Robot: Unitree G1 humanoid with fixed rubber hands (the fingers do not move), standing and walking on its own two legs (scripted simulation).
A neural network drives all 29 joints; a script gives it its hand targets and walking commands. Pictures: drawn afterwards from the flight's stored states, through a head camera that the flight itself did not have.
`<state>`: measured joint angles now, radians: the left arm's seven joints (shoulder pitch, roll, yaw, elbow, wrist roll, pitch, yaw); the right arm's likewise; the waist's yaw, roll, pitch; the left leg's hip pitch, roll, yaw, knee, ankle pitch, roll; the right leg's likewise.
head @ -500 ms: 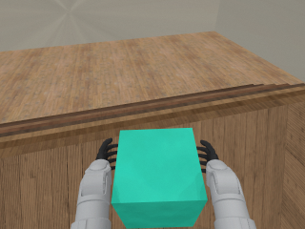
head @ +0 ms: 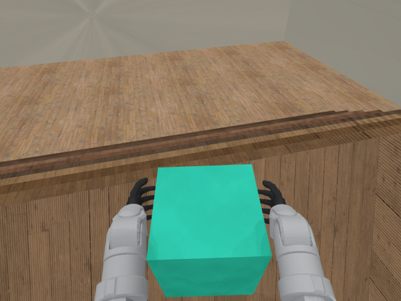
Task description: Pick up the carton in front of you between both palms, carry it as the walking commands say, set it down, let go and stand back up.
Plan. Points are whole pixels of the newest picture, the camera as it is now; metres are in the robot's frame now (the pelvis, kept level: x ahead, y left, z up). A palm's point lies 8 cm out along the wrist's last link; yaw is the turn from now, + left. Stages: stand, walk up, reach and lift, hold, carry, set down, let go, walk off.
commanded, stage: hold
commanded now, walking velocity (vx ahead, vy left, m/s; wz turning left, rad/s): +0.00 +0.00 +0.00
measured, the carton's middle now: (207, 233) +0.30 +0.00 -0.03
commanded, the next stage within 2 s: carry in 0.68 s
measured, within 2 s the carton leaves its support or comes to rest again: neither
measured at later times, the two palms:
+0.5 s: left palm (134, 212) +0.30 +0.15 +0.06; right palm (277, 214) +0.29 -0.15 +0.05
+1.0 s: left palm (126, 190) +0.34 +0.18 +0.08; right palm (262, 188) +0.34 -0.12 +0.07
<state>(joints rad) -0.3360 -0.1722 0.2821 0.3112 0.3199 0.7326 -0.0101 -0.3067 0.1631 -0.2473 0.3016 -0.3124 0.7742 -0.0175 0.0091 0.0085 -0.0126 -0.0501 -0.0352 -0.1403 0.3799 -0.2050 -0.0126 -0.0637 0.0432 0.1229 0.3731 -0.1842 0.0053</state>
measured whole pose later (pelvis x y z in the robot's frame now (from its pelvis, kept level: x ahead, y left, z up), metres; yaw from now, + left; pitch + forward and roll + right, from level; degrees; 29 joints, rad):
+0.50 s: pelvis +0.01 +0.00 +0.00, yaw +0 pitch -7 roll +0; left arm -0.30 -0.16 0.25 0.28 0.30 0.74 -0.01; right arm -0.27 0.15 -0.22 0.27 -0.30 0.79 -0.02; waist 0.01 0.01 -0.01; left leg -0.03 -0.04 -0.14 0.36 -0.20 -0.01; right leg -0.04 0.04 0.12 0.35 -0.18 0.01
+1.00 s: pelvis +0.06 +0.02 +0.00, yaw +0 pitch +4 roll -1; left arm -0.19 -0.12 0.15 -0.11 0.14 0.99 0.07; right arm -0.20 0.14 -0.10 -0.07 -0.15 1.02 -0.09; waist 0.00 0.01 -0.15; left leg -0.21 0.03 0.01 0.45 -0.31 0.00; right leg -0.36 -0.03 -0.07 0.68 -0.47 0.00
